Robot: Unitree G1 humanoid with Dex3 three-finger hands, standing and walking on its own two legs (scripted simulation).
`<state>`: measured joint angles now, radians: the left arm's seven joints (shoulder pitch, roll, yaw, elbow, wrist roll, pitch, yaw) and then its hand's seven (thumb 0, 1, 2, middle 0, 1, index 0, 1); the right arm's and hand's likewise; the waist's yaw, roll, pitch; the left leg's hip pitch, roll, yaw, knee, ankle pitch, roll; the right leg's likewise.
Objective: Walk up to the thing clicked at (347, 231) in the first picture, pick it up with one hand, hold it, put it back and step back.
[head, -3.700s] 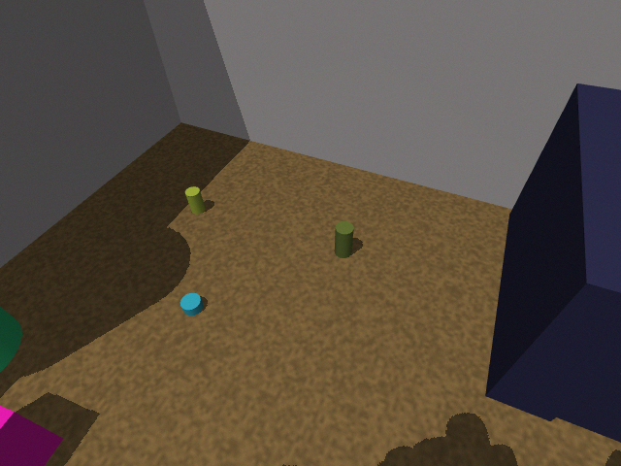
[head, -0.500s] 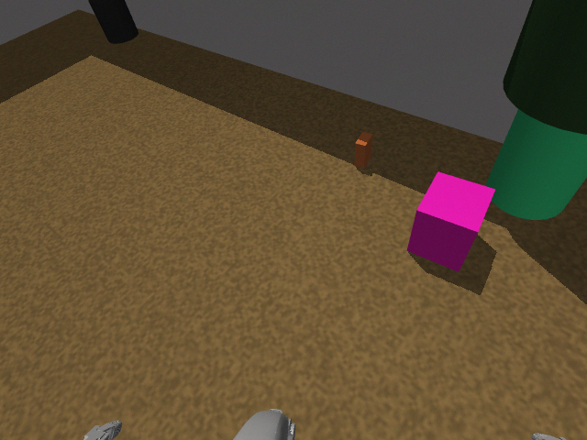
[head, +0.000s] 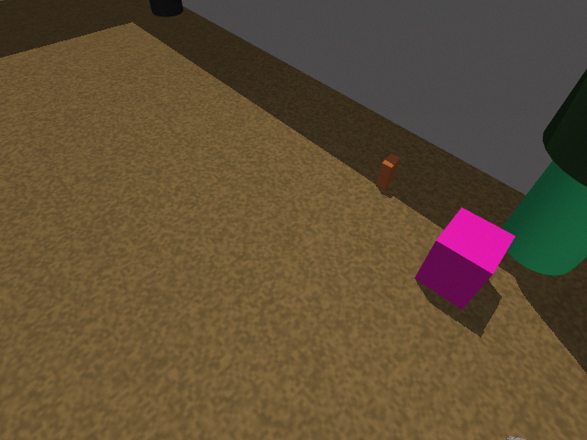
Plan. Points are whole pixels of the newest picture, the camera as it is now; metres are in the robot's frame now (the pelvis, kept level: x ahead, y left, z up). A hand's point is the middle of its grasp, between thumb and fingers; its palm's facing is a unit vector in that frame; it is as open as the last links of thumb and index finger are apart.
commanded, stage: walk up
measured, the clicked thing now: out of the picture -0.40 -0.97 -0.67
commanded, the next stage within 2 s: stand in 0.98 s
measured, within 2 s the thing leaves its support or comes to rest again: neither
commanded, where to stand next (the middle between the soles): +0.08 -0.04 m, yaw -1 degrees
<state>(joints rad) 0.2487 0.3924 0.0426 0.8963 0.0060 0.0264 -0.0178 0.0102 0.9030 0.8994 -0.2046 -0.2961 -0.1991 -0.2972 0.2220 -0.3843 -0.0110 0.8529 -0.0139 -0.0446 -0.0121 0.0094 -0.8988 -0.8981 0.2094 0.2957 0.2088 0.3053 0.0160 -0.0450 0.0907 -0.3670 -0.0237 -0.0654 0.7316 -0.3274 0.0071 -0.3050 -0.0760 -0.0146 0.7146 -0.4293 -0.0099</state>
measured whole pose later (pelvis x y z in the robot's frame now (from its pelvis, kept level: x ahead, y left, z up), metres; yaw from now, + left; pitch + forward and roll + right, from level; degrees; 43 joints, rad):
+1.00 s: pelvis +0.03 -0.02 +0.03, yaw +5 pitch -2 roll +0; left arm 0.08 0.37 0.02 1.12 0.01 0.00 -0.01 0.01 0.90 0.90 -0.20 -0.30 -0.20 -0.30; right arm 0.07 -0.35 0.00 1.13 -0.01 -0.01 0.00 0.01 -0.90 -0.90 0.21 0.30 0.21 0.30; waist 0.01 0.00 0.06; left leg -0.20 -0.01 -0.13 0.43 -0.19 -0.03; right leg -0.10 -0.07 -0.10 0.39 -0.25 0.04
